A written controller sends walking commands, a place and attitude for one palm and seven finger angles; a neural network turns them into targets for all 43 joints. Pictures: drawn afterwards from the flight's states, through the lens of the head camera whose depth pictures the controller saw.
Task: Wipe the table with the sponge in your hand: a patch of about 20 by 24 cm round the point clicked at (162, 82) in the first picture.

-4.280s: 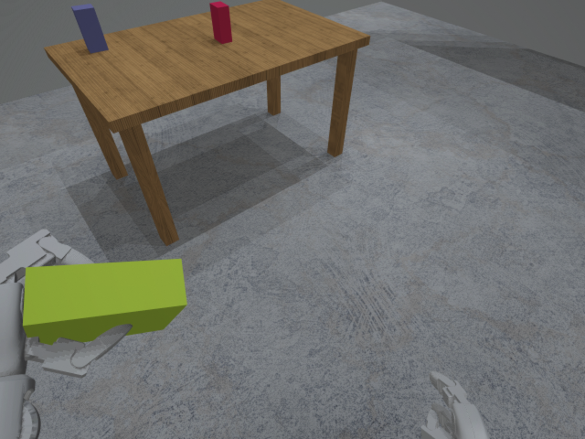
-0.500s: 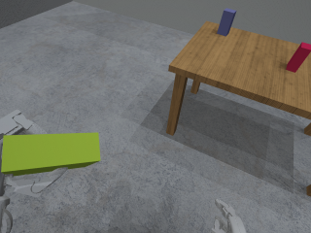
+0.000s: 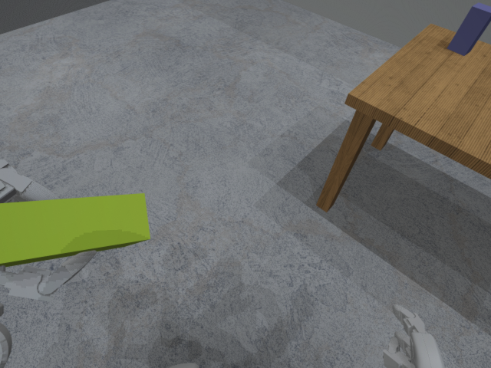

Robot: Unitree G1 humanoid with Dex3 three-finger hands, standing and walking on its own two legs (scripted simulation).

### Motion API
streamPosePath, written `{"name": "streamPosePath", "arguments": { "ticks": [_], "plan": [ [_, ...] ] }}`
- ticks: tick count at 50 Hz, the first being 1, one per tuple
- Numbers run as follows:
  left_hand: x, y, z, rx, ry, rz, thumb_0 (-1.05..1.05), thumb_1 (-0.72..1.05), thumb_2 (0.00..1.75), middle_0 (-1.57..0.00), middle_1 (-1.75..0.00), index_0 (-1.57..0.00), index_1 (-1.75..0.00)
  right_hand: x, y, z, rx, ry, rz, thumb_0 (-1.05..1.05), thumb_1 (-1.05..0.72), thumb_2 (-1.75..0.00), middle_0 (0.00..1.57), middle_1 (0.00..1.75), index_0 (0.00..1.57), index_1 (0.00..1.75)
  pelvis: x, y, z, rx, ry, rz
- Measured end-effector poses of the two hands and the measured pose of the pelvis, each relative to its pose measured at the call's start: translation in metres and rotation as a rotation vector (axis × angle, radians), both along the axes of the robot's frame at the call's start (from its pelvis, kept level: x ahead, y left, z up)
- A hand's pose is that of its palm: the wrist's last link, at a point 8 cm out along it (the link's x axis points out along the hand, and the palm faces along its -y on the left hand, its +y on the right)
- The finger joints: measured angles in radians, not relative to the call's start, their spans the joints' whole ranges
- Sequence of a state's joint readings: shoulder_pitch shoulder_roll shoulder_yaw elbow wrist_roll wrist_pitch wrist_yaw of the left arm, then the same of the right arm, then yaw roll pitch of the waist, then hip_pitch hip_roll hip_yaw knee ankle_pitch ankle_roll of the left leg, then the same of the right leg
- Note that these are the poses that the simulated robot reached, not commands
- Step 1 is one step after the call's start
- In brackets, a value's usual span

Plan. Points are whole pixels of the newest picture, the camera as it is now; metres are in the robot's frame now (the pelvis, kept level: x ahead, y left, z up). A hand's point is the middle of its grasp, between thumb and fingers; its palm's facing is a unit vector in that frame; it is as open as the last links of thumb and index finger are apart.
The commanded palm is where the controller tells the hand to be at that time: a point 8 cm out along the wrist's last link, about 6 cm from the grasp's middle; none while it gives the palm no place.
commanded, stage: walk to a spot facing it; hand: left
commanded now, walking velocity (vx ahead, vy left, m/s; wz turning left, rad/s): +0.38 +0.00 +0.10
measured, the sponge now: (93, 228) +0.24 +0.20 +0.17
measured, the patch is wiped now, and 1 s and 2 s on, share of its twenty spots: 0.00 0.00 0.00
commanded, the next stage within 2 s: turn to face it in 0.78 s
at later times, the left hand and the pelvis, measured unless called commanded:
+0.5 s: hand (110, 175) +0.31 +0.20 +0.17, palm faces +0.49 -0.77 -0.42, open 9.1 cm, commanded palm +0.24 +0.24 +0.19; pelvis +0.11 -0.05 +0.01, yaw +6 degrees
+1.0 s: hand (87, 108) +0.41 +0.26 +0.19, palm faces +0.57 -0.68 -0.46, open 9.1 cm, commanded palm +0.32 +0.29 +0.19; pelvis +0.24 -0.02 +0.00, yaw +15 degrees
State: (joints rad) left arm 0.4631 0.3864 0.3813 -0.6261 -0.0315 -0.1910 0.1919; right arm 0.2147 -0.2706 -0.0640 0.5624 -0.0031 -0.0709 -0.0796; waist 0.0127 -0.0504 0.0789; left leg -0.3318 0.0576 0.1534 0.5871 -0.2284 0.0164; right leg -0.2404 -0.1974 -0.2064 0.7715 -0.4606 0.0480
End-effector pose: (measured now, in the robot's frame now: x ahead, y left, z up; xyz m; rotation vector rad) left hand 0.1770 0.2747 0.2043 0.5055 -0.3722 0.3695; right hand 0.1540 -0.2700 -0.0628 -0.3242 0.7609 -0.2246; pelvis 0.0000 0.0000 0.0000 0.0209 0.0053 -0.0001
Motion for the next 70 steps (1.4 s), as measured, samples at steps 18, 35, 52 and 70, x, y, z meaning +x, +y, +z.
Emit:
{"name": "streamPosePath", "arguments": {
  "ticks": [18, 35, 52, 70],
  "plan": [
    [0.046, -0.019, 0.018, 0.103, 0.065, 0.109, -0.01, -0.42, 1.02, -0.84, -1.36, -0.85, -1.36, 0.086, 0.068, -0.032, 0.293, 0.023, 0.156, 0.01, -0.90, -0.89, 0.21, 0.31, 0.21, 0.30, 0.080, -0.033, 0.008, -0.016, -0.006, 0.053],
    [0.128, -0.040, 0.019, 0.091, 0.125, 0.087, -0.01, -0.42, 1.02, -0.84, -1.36, -0.85, -1.36, 0.188, -0.033, 0.001, 0.045, 0.084, 0.116, 0.01, -0.91, -0.90, 0.20, 0.30, 0.20, 0.29, 0.163, -0.054, 0.022, 0.017, 0.018, 0.166],
    [0.185, 0.009, 0.019, 0.086, 0.014, 0.197, -0.01, -0.42, 1.02, -0.84, -1.36, -0.85, -1.36, 0.316, 0.114, -0.009, 0.255, 0.020, 0.354, 0.01, -0.91, -0.89, 0.20, 0.30, 0.20, 0.30, 0.253, -0.026, 0.009, -0.015, -0.004, 0.256],
    [0.301, -0.076, -0.022, -0.064, 0.158, 0.099, -0.01, -0.42, 1.02, -0.84, -1.36, -0.85, -1.36, 0.377, -0.017, -0.014, 0.170, -0.029, 0.218, 0.01, -0.91, -0.89, 0.20, 0.30, 0.20, 0.30, 0.305, -0.084, 0.006, 0.024, -0.012, 0.093]
  ]
}}
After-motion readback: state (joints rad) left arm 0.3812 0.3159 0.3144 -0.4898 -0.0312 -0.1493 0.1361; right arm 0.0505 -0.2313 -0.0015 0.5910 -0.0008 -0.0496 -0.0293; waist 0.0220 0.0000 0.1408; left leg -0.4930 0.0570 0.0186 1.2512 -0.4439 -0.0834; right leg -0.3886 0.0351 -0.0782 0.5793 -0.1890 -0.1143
